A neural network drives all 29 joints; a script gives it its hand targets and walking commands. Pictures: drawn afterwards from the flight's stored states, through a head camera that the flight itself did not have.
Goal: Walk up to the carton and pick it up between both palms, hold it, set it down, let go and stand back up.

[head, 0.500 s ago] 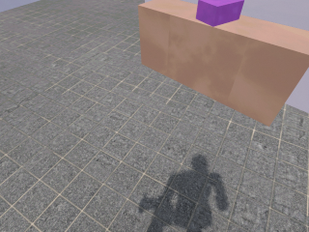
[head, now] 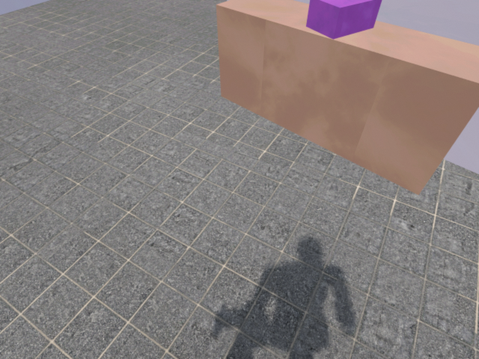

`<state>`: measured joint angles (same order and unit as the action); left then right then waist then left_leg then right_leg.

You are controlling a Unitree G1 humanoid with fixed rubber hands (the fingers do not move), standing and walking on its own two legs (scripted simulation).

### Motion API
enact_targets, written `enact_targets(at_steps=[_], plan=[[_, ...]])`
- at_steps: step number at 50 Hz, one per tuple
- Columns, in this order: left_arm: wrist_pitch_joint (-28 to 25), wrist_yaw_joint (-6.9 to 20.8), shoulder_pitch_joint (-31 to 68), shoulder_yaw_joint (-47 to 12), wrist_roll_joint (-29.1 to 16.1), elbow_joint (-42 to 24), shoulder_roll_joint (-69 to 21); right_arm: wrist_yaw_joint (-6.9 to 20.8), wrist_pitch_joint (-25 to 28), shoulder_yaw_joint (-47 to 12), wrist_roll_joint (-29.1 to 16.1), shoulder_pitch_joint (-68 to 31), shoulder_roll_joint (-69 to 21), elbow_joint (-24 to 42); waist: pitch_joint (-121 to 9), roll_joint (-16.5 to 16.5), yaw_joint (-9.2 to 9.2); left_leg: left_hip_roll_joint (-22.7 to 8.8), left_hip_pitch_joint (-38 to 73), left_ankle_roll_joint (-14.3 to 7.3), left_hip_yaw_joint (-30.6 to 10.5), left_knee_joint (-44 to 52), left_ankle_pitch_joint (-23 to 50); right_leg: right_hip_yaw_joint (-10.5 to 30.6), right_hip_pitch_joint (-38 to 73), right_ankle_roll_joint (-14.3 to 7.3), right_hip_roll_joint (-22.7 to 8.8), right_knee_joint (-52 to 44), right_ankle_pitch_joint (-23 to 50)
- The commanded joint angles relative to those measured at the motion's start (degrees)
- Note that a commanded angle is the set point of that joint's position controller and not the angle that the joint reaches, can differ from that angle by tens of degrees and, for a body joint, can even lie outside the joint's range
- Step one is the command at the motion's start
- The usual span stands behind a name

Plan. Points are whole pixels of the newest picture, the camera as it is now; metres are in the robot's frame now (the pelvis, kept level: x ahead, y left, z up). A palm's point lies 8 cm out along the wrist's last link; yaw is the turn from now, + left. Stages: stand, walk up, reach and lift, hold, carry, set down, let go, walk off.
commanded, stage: stand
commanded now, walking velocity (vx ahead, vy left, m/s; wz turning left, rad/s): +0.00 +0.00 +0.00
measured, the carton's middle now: (342, 12) +1.75 -0.51 -0.04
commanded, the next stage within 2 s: none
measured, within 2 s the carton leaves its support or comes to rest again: neither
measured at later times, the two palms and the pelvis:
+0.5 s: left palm out of the picture +0.05 +0.26 -0.12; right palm out of the picture +0.07 -0.25 -0.12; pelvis +0.01 +0.00 +0.00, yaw +1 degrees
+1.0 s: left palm out of the picture +0.04 +0.25 -0.12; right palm out of the picture +0.06 -0.25 -0.12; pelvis +0.01 +0.00 +0.00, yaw +1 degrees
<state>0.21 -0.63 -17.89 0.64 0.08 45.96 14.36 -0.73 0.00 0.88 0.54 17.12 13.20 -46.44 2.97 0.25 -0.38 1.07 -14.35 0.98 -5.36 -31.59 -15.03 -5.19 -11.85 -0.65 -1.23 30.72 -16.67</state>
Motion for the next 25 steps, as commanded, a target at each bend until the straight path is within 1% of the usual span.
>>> enact_targets(at_steps=[1,2,3,4,5,7,8,9,10,12,13,14,15,16,17,18,19,21,22,23,24,25], plan=[[-1.01,-0.36,-1.41,2.16,-0.07,-3.33,8.78,-0.38,1.04,1.81,0.04,1.04,8.4,3.69,0.05,-0.59,-0.07,-3.78,-2.51,-1.59,-4.86,6.2,6.01,7.45,0.32,-1.69,-5.6,-9.35,1.07],[-0.98,-0.38,-1.89,1.98,-0.02,-3.38,8.61,-0.41,1.05,1.91,0.0,1.62,8.71,3.67,-0.79,-0.52,0.08,-3.87,-2.21,-1.59,-4.91,6.43,6.03,7.2,0.53,-1.65,-5.63,-9.35,1.15],[-0.9,-0.37,-1.91,2.1,-0.13,-3.04,8.53,-0.42,1.07,1.8,-0.11,1.26,8.7,3.35,0.25,-0.35,-0.29,-3.89,-2.79,-1.67,-5.03,6.79,6.02,7.08,0.18,-1.54,-5.48,-9.18,1.14],[-0.89,-0.42,-1.86,2.15,-0.16,-2.79,8.64,-0.48,1.09,1.83,-0.11,0.81,8.39,3.15,0.47,0.46,-0.19,-3.76,-2.47,-1.75,-4.96,6.54,6.55,7.36,0.04,-1.67,-5.72,-9.47,1.28],[-0.97,-0.44,-1.71,2.09,-0.13,-2.71,8.98,-0.46,1.11,1.72,-0.04,1.04,8.09,2.94,0.33,-0.17,0.02,-3.85,-2.3,-1.77,-5.05,6.26,7.63,7.34,0.25,-1.73,-5.66,-9.43,2.36],[-0.88,-0.5,-1.99,2.11,-0.14,-2.61,8.79,-0.6,1.08,1.73,-0.17,1.04,8.5,2.67,-0.38,1.21,-0.33,-3.77,-2.3,-1.64,-5.13,6.61,6.74,7.46,0.59,-1.67,-5.63,-9.36,1.8],[-0.85,-0.48,-1.93,2.13,-0.06,-2.41,8.75,-0.6,1.0,1.6,-0.04,1.21,8.27,2.6,0.52,0.47,-0.07,-3.74,-2.13,-1.49,-4.81,6.39,6.86,7.38,0.04,-1.69,-5.63,-9.48,1.84],[-0.88,-0.47,-2.04,2.03,-0.14,-2.03,8.5,-0.63,0.98,1.66,-0.06,1.46,8.23,2.34,-0.18,1.07,0.11,-3.77,-2.09,-1.58,-5.14,6.62,6.69,7.34,0.44,-1.67,-5.61,-9.52,1.84],[-0.87,-0.52,-1.8,2.0,-0.22,-2.22,8.68,-0.66,0.92,1.58,-0.15,1.76,8.06,2.34,0.36,0.29,0.24,-3.77,-2.32,-1.56,-5.2,6.81,7.19,7.16,0.24,-1.59,-5.55,-9.55,2.23],[-0.92,-0.56,-1.81,1.85,-0.29,-2.01,8.4,-0.77,0.99,1.62,-0.06,1.33,8.68,1.98,0.81,0.08,-0.1,-3.96,-2.57,-1.53,-5.35,6.55,8.93,7.07,0.96,-1.61,-5.77,-9.65,3.58],[-0.95,-0.56,-1.93,1.83,-0.3,-1.73,8.56,-0.77,1.04,1.47,-0.12,1.09,8.34,1.98,0.13,-0.59,-0.27,-4.02,-1.73,-1.54,-4.99,6.41,9.62,7.15,0.71,-1.53,-5.91,-9.5,4.67],[-0.98,-0.58,-2.15,1.84,-0.25,-1.54,8.43,-0.77,1.07,1.55,-0.1,1.0,8.15,1.74,0.03,-0.54,-0.29,-4.03,-1.59,-1.53,-5.09,6.39,9.98,6.89,0.57,-1.45,-5.74,-9.58,4.9],[-0.94,-0.62,-2.06,1.89,-0.23,-1.46,8.63,-0.78,1.08,1.61,-0.09,1.47,8.33,1.34,-0.66,0.64,-0.02,-4.01,-1.27,-1.46,-4.93,6.32,10.1,6.66,1.5,-1.47,-5.74,-9.35,4.93],[-0.88,-0.65,-1.88,1.96,-0.12,-1.58,8.7,-0.79,1.15,1.6,-0.16,1.03,8.3,1.41,-0.82,1.15,-0.21,-4.07,-1.87,-1.63,-5.07,6.43,10.55,6.62,2.18,-1.51,-5.51,-8.83,5.52],[-0.83,-0.65,-1.93,1.86,-0.17,-1.29,8.45,-0.84,1.15,1.51,-0.18,0.94,8.4,1.21,-0.52,0.75,-0.24,-4.16,-2.2,-1.77,-5.23,6.6,10.14,6.76,2.38,-1.67,-5.54,-8.85,5.61],[-0.8,-0.7,-2.05,1.91,-0.29,-1.18,8.61,-0.87,1.12,1.42,-0.2,1.15,8.23,1.04,-1.06,1.22,-0.02,-4.19,-1.88,-1.68,-5.2,6.82,10.09,6.88,2.51,-1.69,-5.56,-8.71,5.65],[-0.82,-0.69,-2.04,1.96,-0.22,-0.9,8.4,-0.91,1.08,1.43,-0.11,0.91,8.27,0.8,-0.9,0.79,-0.22,-4.1,-2.09,-1.59,-5.03,6.74,9.42,6.82,2.48,-1.6,-5.49,-9.18,4.99],[-0.8,-0.73,-1.82,1.99,-0.15,-0.81,8.33,-0.98,1.06,1.46,-0.11,1.23,8.34,0.57,-0.7,0.52,-0.14,-4.25,-1.86,-1.54,-5.21,6.88,10.27,6.72,2.51,-1.63,-5.68,-9.06,5.45],[-0.79,-0.75,-2.09,1.94,-0.25,-0.71,8.19,-1.0,1.11,1.33,-0.16,1.05,8.43,0.47,-0.71,0.6,-0.22,-4.26,-2.02,-1.56,-5.25,7.0,11.34,6.26,2.83,-1.42,-5.4,-9.01,6.5],[-0.76,-0.76,-2.4,1.86,-0.11,-0.42,7.87,-1.06,1.14,1.44,-0.19,0.67,8.53,0.27,-0.63,1.62,-0.41,-4.31,-2.06,-1.49,-4.88,6.82,11.49,6.42,3.25,-1.4,-5.45,-8.98,7.22],[-0.77,-0.81,-2.32,1.85,-0.23,-0.37,8.3,-1.08,1.19,1.39,-0.29,0.66,8.4,0.16,-1.33,0.83,-0.37,-4.3,-1.67,-1.57,-5.22,7.09,11.27,6.13,3.2,-1.44,-5.49,-8.82,6.91],[-0.77,-0.83,-2.14,1.89,-0.12,-0.22,8.27,-1.08,1.2,1.43,-0.3,0.5,8.52,0.09,-1.22,1.48,-0.22,-4.3,-1.69,-1.53,-5.21,7.07,11.61,6.06,3.19,-1.46,-5.6,-8.73,7.06]])
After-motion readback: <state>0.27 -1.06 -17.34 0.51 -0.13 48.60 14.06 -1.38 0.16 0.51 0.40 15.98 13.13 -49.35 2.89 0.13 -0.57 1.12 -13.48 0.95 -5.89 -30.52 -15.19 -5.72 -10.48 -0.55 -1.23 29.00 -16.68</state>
